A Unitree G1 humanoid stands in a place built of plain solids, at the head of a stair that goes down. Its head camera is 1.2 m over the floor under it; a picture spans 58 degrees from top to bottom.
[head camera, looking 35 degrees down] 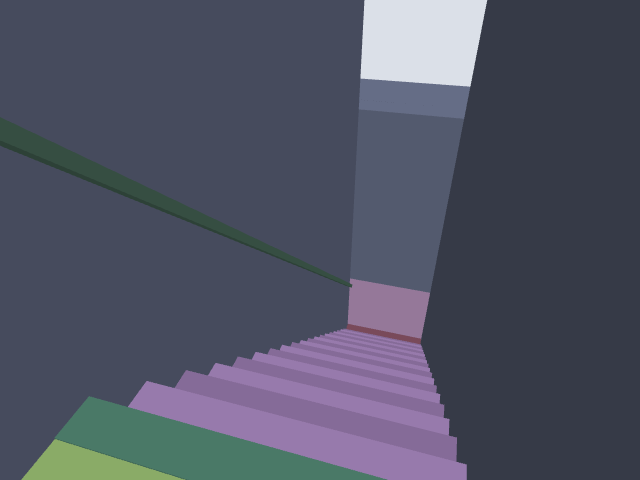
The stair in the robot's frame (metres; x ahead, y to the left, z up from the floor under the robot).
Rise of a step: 0.21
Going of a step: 0.23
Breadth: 1.20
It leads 16 degrees to the right of straight ahead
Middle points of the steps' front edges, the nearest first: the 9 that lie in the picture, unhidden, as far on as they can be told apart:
0.68 0.16 0.00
0.90 0.10 -0.21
1.12 0.03 -0.43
1.34 -0.03 -0.64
1.56 -0.09 -0.85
1.78 -0.15 -1.07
1.99 -0.21 -1.28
2.21 -0.27 -1.49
2.43 -0.34 -1.71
